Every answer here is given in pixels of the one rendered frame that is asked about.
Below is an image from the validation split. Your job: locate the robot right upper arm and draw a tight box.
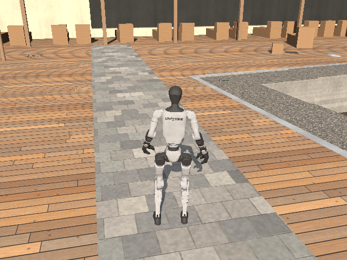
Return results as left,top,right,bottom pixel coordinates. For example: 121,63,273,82
186,110,201,141

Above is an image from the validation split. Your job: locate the robot left upper arm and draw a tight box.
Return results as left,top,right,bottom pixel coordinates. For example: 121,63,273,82
147,109,163,138

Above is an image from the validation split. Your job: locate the left robot hand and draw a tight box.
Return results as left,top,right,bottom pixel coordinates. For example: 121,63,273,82
142,145,155,154

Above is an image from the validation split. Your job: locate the right robot hand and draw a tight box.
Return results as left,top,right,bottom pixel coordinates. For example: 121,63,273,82
196,152,209,164

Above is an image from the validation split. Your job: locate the robot right foot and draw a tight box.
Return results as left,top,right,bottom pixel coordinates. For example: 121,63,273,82
181,211,188,224

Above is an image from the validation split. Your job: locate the left robot thigh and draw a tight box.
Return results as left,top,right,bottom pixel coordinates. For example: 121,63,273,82
155,151,166,189

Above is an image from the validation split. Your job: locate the robot right forearm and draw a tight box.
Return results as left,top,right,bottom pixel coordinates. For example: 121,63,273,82
196,133,207,154

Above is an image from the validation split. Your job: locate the robot left forearm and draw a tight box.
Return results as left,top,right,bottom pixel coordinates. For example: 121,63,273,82
143,130,153,147

